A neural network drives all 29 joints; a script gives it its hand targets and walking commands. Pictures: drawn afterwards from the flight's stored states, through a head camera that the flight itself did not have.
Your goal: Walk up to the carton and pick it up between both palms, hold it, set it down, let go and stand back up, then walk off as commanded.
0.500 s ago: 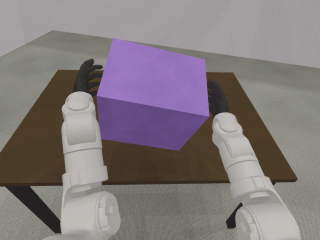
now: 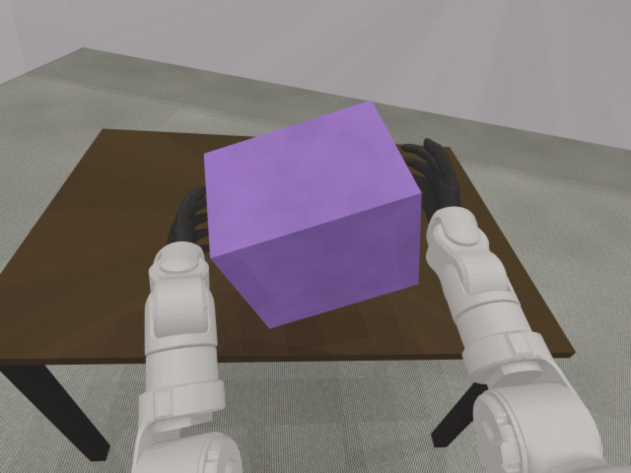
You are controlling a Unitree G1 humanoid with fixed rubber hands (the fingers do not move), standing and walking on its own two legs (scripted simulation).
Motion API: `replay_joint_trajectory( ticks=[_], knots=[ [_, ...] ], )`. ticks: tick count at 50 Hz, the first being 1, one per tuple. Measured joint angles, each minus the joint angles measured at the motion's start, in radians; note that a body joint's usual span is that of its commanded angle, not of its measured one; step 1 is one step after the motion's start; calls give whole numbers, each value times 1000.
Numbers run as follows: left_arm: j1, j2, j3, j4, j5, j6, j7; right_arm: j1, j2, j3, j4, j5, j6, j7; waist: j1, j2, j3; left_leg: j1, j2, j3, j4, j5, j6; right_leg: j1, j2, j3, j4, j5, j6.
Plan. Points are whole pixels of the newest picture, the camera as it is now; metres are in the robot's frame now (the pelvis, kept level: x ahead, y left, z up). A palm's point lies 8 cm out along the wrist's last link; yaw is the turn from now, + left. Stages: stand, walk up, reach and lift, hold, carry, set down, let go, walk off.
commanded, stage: hold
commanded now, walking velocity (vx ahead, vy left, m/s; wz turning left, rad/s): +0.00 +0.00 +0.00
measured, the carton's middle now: (316, 222) +0.42 +0.00 +0.12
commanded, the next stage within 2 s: set down in 0.62 s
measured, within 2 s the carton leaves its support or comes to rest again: neither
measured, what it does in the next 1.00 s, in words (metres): stands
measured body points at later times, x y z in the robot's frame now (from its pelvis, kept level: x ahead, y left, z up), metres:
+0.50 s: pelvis -0.04 -0.04 +0.00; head -0.05 -0.01 +0.44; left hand +0.34 +0.13 +0.16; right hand +0.34 -0.19 +0.16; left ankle +0.00 +0.07 -0.75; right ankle +0.02 -0.12 -0.75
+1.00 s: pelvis +0.01 -0.03 +0.00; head +0.00 +0.01 +0.45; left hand +0.37 +0.14 +0.13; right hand +0.38 -0.18 +0.19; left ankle +0.00 +0.07 -0.75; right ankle +0.02 -0.12 -0.75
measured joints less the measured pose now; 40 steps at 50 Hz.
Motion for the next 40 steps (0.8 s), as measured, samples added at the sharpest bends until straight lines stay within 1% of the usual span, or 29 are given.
replay_joint_trajectory(
  ticks=[1, 3, 5, 7, 9, 10, 11, 12, 15, 17, 19, 20, 23, 26, 30, 32, 35, 37, 40],
  knots=[
    [40, -8, 0, -16, -3, 8, 0, 31, 14, 2, 0, 6, 2, 3, 0, -2, 1, 8, -3, 0, 4, -8, 1, 11, -3, 0, 0, -16, 0],
    [97, -19, -9, -44, -29, 26, 24, 82, 34, 1, -2, 7, 1, 7, 0, -3, -2, 9, -8, 0, 13, -17, 2, 18, -7, 0, 0, -36, 0],
    [151, -20, -66, -128, -76, 35, 86, 127, 40, 1, -32, 8, -14, 6, 0, 2, 1, 5, -8, 0, 17, -17, 1, 17, -7, 0, 0, -36, 0],
    [191, -22, -133, -249, -120, 19, 151, 184, 40, 1, -124, 16, -42, 0, 0, 12, 2, -7, -7, 0, 27, -14, -11, 11, -6, 0, 0, -41, 0],
    [152, -21, -148, -277, -125, -10, 182, 198, 38, 1, -183, 17, -60, -11, -1, 26, 0, -16, -6, 0, 42, -17, -18, 9, -5, 0, 0, -50, 0],
    [124, -17, -148, -277, -126, -13, 187, 198, 36, 1, -201, 17, -60, -19, -1, 34, -3, -16, -3, 0, 42, -16, -18, 9, -2, -1, 0, -48, 0],
    [94, -8, -145, -275, -124, -9, 176, 192, 32, 1, -207, 12, -59, -26, -2, 41, -3, -11, 0, 0, 40, -13, -18, 12, 1, -1, 0, -44, 0],
    [63, 1, -137, -269, -111, -4, 151, 183, 29, 1, -207, 8, -52, -31, -3, 46, 2, 0, 3, -1, 33, -11, -17, 20, 3, -1, 0, -41, 0],
    [-24, 11, -79, -223, -48, 31, 45, 159, 28, 2, -206, -2, 6, -33, -5, 47, 26, 36, 6, 0, 5, 9, -11, 42, 6, -1, 0, -35, 0],
    [-66, 12, -31, -174, -20, 55, -12, 145, 28, 2, -200, -9, 54, -28, -4, 45, 36, 42, 9, 0, -10, 24, -10, 41, 8, -1, 0, -31, 0],
    [-97, 19, 13, -120, -9, 71, -54, 129, 28, 2, -184, -24, 93, -19, -4, 38, 49, 42, 12, 0, -22, 35, -10, 37, 10, -4, 0, -28, 0],
    [-104, 24, 24, -101, -8, 76, -65, 123, 28, 2, -178, -29, 103, -15, -4, 33, 57, 42, 13, 0, -28, 41, -10, 34, 10, -6, 0, -26, 0],
    [-104, 30, 37, -62, -7, 58, -70, 115, 31, 1, -177, -32, 106, -18, -4, 22, 73, 27, 17, 0, -35, 53, -10, 17, 11, -12, 0, -17, 0],
    [-90, 34, 41, -37, -7, 14, -46, 102, 48, 1, -178, -37, 83, -32, -4, 18, 69, -1, 20, 0, -34, 61, -10, -9, 13, -15, 0, -11, 0],
    [-79, 38, 38, -36, -55, -38, -11, 83, 56, 1, -178, -56, 45, -59, -4, 19, 24, -37, 22, 0, -33, 62, -26, -46, 14, -15, 0, -7, -6],
    [-83, 39, 38, -36, -60, -53, -6, 74, 56, 1, -178, -73, 34, -63, -4, 19, 3, -39, 22, 0, -30, 55, -27, -46, 14, -15, 0, -13, -6],
    [-86, 45, 38, -33, -60, -54, -10, 71, 56, 2, -175, -85, 34, -61, -4, 18, -22, -32, 21, 0, -24, 40, -27, -37, 14, -15, 0, -25, -6],
    [-82, 51, 38, -32, -61, -34, -28, 71, 57, 1, -173, -80, 56, -61, -4, 16, -13, -10, 21, 0, -17, 27, -27, -11, 14, -15, 0, -35, -6],
    [-54, 52, 38, -32, -56, -5, -55, 72, 57, 1, -172, -52, 98, -64, -4, 17, 5, 7, 21, 0, -4, 8, -27, 12, 14, -15, 0, -45, -6]
  ],
)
